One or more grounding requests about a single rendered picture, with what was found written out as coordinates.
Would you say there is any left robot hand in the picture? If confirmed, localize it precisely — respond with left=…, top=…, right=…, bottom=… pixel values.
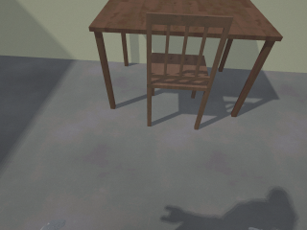
left=40, top=218, right=66, bottom=230

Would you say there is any table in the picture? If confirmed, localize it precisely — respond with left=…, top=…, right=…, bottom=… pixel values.
left=88, top=0, right=283, bottom=118

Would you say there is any chair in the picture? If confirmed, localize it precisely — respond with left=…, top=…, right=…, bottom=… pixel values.
left=146, top=11, right=234, bottom=130

